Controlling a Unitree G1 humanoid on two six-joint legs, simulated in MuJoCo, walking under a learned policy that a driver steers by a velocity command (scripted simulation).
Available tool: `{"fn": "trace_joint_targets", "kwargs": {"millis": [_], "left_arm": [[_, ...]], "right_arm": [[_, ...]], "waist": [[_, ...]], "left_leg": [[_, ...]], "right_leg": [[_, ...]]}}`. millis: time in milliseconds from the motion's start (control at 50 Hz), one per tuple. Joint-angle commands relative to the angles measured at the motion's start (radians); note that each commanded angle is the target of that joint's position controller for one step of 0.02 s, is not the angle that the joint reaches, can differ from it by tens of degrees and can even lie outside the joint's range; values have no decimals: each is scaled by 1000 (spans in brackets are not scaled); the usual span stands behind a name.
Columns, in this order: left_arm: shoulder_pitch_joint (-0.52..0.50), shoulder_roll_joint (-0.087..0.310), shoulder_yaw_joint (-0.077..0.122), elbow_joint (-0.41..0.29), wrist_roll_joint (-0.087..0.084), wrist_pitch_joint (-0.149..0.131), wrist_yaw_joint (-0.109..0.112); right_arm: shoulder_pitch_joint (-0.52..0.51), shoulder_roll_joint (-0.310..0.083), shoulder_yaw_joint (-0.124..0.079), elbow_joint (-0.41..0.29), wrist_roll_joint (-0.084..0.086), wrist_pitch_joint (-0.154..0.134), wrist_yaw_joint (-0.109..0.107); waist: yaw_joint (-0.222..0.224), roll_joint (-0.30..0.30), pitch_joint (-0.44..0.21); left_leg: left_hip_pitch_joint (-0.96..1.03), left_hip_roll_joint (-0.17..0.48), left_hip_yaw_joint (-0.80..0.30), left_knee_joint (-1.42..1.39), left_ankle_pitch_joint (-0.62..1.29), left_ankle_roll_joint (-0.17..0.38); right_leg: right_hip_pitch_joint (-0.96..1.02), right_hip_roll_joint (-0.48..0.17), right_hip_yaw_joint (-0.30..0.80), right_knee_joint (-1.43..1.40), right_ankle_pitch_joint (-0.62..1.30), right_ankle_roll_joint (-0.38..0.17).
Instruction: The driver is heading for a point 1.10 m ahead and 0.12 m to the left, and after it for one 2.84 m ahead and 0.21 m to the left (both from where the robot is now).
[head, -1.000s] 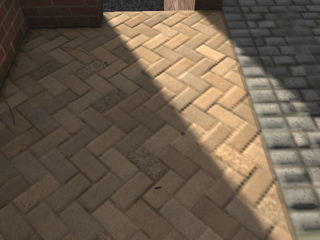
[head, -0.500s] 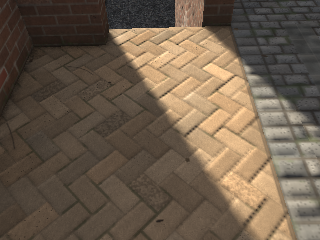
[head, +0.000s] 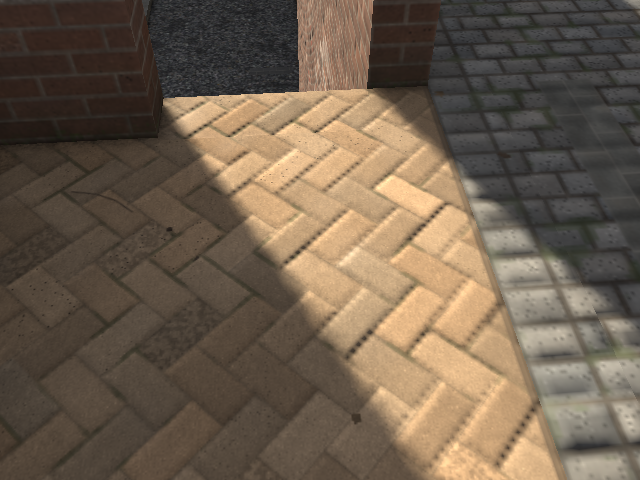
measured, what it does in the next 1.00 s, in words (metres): walks ahead: right foot, then left foot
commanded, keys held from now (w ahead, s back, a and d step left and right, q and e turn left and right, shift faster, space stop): w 0.54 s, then w+q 0.46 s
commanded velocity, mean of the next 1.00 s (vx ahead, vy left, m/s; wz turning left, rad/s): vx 0.50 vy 0.00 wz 0.15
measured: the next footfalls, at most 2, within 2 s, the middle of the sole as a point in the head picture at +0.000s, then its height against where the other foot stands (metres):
right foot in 0.30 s outside the picture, level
left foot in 0.86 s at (287, 426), level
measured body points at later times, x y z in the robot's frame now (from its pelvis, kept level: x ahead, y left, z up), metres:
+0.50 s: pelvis +0.28 -0.08 +0.00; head +0.29 -0.10 +0.45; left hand +0.33 +0.18 -0.12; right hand +0.37 -0.35 -0.14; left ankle +0.29 +0.08 -0.66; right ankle +0.29 -0.16 -0.74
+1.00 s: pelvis +0.55 +0.00 -0.01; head +0.59 +0.01 +0.44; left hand +0.58 +0.28 -0.14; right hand +0.73 -0.24 -0.13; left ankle +0.60 +0.07 -0.74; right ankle +0.47 -0.17 -0.64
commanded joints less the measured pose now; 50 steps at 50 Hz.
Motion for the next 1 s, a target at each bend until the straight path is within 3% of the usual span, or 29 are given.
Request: {"fn": "trace_joint_targets", "kwargs": {"millis": [20, 100, 200, 240, 260, 280, 300, 320, 340, 360, 380, 400, 440, 460, 520, 640, 760, 780, 820, 840, 860, 880, 900, 920, 940, 960, 980, 1000], "left_arm": [[33, 45, 13, -43, 12, 3, 7], [-130, 28, 6, -85, 3, -8, -6], [-251, 44, 3, -135, -10, -17, -37], [-225, 66, 10, -140, -10, -26, -47], [-166, 86, 21, -128, -9, -30, -48], [-29, 124, 43, -86, -8, -33, -44], [178, 201, 70, -37, 0, -34, -36], [297, 313, 97, -12, 14, -25, -35], [310, 224, 74, -8, 11, -25, -39], [211, 164, 53, -26, 6, -27, -38], [111, 127, 40, -50, 5, -24, -39], [46, 95, 29, -60, 8, -23, -44], [20, 65, 20, -49, 18, -26, -52], [39, 73, 23, -36, 17, -30, -53], [95, 111, 34, -3, 18, -31, -39], [158, 132, 36, 32, 16, -21, -12], [202, 136, 44, 72, 9, 2, -1], [189, 144, 47, 69, 7, 8, 1], [154, 175, 55, 52, 7, 19, 9], [136, 184, 57, 43, 8, 29, 14], [129, 179, 52, 29, 10, 34, 18], [143, 152, 37, -6, 29, 22, 19], [222, 21, -3, -32, 28, -17, -4], [131, 120, 18, -46, -4, -61, -21], [43, 146, 24, -80, -31, -77, -25], [12, 136, 25, -86, -19, -80, -18], [2, 146, 37, -86, 5, -71, -7], [15, 139, 42, -93, 14, -55, -6]], "right_arm": [[-41, -132, -21, -55, 2, -18, -20], [41, -160, -26, -38, 18, -5, -34], [114, -170, -32, -4, 27, 17, -37], [104, -182, -38, -3, 27, 28, -39], [83, -189, -39, -7, 26, 33, -40], [66, -174, -33, -13, 21, 39, -39], [56, -134, -15, -38, 6, 38, -39], [163, -12, 22, -54, 3, 14, -29], [160, -67, 12, -36, 23, -14, -24], [62, -158, -12, -64, 49, -28, -20], [-4, -163, -15, -81, 48, -28, -24], [-36, -149, -19, -85, 34, -21, -31], [-6, -108, -23, -78, 22, 8, -36], [9, -87, -21, -73, 20, 19, -38], [-67, -89, -27, -105, 12, 29, -42], [-260, -63, -19, -161, 23, 26, -23], [-379, -61, -15, -235, 30, 23, 13], [-379, -65, -16, -244, 30, 22, 21], [-324, -95, -32, -250, 26, 23, 29], [-218, -125, -52, -229, 27, 25, 29], [-54, -182, -85, -187, 29, 28, 22], [105, -285, -116, -163, 25, 37, 0], [81, -318, -115, -185, 30, 32, 2], [90, -241, -94, -180, 23, 32, 1], [45, -191, -83, -191, 19, 28, -4], [-32, -169, -75, -211, 19, 24, -1], [-88, -137, -65, -230, 16, 22, -2], [-111, -127, -60, -243, 9, 23, -4]], "waist": [[47, 74, 55], [-13, 76, 54], [-48, 91, 82], [-20, 106, 66], [20, 116, 34], [87, 105, -45], [164, 41, -195], [139, -218, -332], [150, -215, -390], [129, -144, -231], [99, -69, -149], [70, -18, -83], [20, -45, -41], [11, -41, -33], [13, -15, 6], [70, -20, 48], [98, -7, 95], [90, -13, 89], [47, -49, 28], [-14, -57, -37], [-89, -31, -125], [-128, 130, -240], [-33, 335, -361], [-83, 218, -350], [-77, 166, -223], [-28, 37, -132], [7, 12, -96], [38, 31, -75]], "left_leg": [[-107, 279, -206, -203, 74, 171], [-20, 264, -158, -186, 88, 126], [146, 329, -180, -112, 62, 112], [189, 352, -193, -55, 121, 96], [190, 342, -181, 12, 246, 82], [167, 292, -139, 174, 406, 58], [9, 230, -80, 460, 341, 21], [-420, 53, -17, 860, -89, -59], [-558, 49, -173, 1017, -420, -47], [-640, 114, -181, 1064, -356, -24], [-612, 171, -152, 1029, -255, -19], [-570, 204, -137, 961, -187, -25], [-461, 235, -132, 875, -113, -35], [-448, 235, -123, 857, -97, -42], [-534, 240, -118, 738, 10, -65], [-533, 204, -89, 422, 256, -58], [-598, 176, -78, 317, 149, -11], [-576, 165, -57, 310, 104, 1], [-429, 102, 15, 317, 4, 32], [-281, 57, 47, 303, -9, 53], [-39, 28, 28, 260, 33, 87], [275, 231, -287, 246, 65, 165], [573, 450, -865, 67, -91, 363], [566, 421, -843, 14, -129, 308], [450, 381, -676, 17, -67, 261], [276, 338, -557, 1, 39, 230], [153, 305, -480, -16, 123, 211], [68, 281, -450, -43, 160, 209]], "right_leg": [[-19, -42, 2, -144, 163, 27], [17, 5, -38, -433, 308, 35], [10, 33, -42, -581, 214, 14], [71, 51, -52, -622, 133, -14], [165, 77, -75, -643, 106, -32], [343, 110, -100, -664, 102, -58], [645, -3, 25, -637, 125, -119], [1041, -246, 469, -706, 22, -279], [1073, -285, 694, -833, -69, -309], [942, -251, 543, -839, -67, -248], [792, -208, 393, -859, 10, -213], [660, -162, 296, -898, 79, -195], [523, -102, 180, -961, 151, -172], [500, -92, 147, -976, 207, -182], [515, -89, 85, -1001, 319, -193], [574, -76, -45, -1041, 265, -143], [782, -148, -117, -967, 350, -117], [799, -154, -132, -932, 427, -107], [802, -148, -170, -798, 768, -84], [780, -129, -198, -646, 913, -65], [676, -83, -224, -423, 890, -33], [398, -17, -238, -74, 501, 10], [-6, 208, -96, 265, -331, 62], [-111, 142, 71, 318, -319, 24], [-151, 99, 50, 285, -244, 2], [-108, 52, 40, 188, -169, 2], [-39, 21, 33, 99, -134, 10], [22, 7, 36, 60, -119, 19]]}}
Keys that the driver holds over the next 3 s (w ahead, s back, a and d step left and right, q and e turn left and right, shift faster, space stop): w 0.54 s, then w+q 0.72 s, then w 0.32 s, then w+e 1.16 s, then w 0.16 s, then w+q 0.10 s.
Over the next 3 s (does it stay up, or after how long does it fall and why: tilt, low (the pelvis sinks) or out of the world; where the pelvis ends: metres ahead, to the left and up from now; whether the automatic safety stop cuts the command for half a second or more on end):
stays up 1.56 0.20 -0.01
